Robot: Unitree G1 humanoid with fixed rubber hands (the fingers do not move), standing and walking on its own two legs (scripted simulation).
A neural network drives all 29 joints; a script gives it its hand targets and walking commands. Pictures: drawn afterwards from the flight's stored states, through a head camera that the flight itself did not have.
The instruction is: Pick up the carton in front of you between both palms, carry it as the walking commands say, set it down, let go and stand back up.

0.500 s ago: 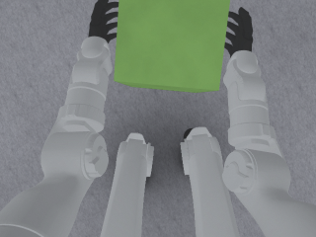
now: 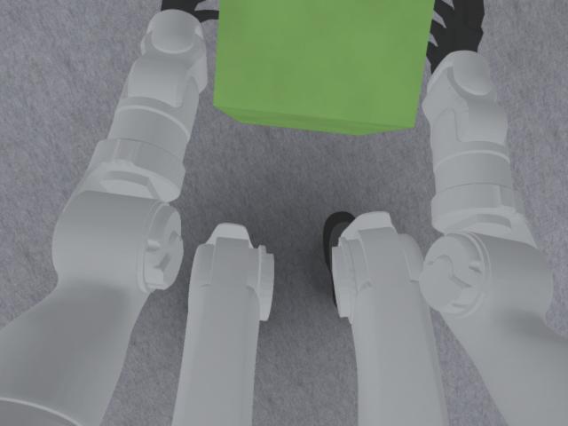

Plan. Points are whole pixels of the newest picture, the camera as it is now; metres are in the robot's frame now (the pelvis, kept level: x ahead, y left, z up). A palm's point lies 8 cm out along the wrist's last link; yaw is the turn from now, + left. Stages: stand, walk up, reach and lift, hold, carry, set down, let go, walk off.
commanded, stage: set down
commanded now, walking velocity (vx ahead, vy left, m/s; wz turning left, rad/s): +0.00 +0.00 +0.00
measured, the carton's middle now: (314, 48) +0.53 -0.06 -0.24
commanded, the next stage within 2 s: none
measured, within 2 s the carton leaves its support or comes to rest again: rests again in 0.42 s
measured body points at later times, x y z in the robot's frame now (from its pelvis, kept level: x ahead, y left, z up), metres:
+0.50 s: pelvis -0.01 +0.00 -0.01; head +0.35 +0.01 +0.26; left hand +0.55 +0.10 -0.18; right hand +0.51 -0.21 -0.18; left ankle +0.07 +0.11 -0.36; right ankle +0.13 -0.14 -0.36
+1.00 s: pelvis -0.01 +0.00 -0.01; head +0.35 +0.01 +0.24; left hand +0.54 +0.11 -0.21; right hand +0.50 -0.22 -0.20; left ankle +0.07 +0.11 -0.36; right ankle +0.13 -0.14 -0.36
